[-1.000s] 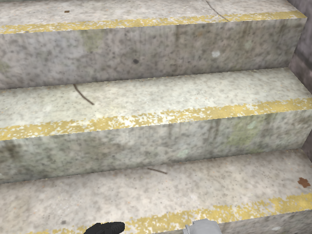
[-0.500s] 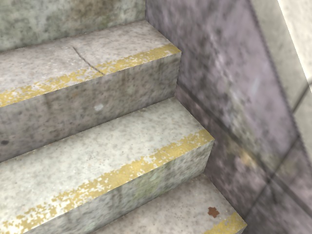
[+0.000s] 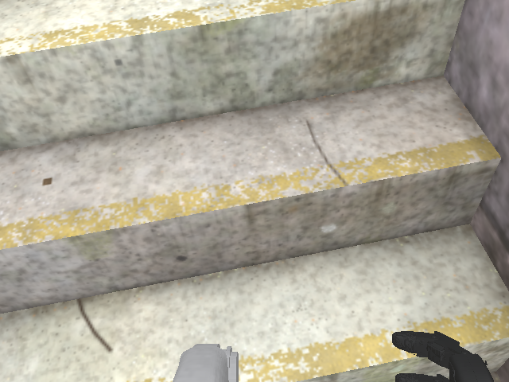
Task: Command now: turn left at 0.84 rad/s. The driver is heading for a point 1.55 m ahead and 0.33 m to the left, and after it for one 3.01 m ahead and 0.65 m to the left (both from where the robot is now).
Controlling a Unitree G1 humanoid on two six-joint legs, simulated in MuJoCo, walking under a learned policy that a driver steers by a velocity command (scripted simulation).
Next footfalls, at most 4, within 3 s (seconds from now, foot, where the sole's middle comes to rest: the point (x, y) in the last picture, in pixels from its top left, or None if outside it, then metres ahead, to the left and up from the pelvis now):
0.12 left None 0.16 0.15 -0.57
0.86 right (385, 341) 0.42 -0.16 -0.37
1.46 left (278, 309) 0.48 0.03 -0.37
1.88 right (322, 148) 0.71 -0.05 -0.17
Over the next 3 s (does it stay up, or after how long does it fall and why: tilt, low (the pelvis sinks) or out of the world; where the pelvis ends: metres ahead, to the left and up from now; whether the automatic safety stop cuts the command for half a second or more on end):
stays up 0.89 0.04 0.73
